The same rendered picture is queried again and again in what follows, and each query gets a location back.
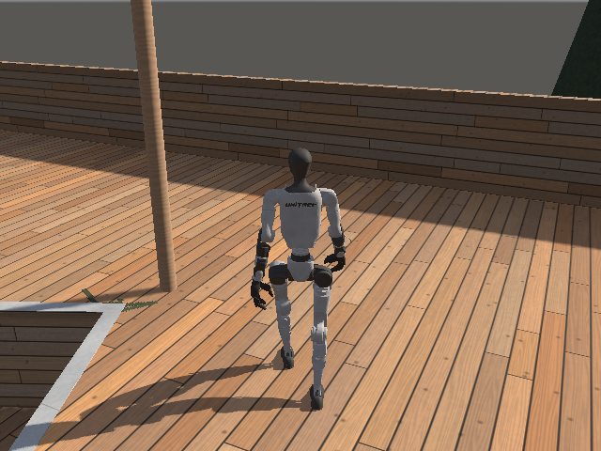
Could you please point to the left robot upper arm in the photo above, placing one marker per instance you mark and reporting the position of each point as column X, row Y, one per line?
column 271, row 198

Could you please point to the robot right hand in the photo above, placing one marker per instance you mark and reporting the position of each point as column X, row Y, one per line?
column 332, row 258

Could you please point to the robot right thigh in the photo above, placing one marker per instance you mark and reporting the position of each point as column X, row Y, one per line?
column 322, row 295

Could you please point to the right robot forearm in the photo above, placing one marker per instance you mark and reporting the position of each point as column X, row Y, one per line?
column 339, row 244

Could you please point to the left robot forearm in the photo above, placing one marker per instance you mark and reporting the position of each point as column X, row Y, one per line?
column 261, row 258

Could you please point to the robot torso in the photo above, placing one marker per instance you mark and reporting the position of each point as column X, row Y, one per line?
column 300, row 215

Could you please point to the right robot upper arm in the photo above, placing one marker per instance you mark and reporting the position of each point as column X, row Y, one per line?
column 333, row 212

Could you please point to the robot left hand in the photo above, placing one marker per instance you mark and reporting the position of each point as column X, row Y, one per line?
column 255, row 287

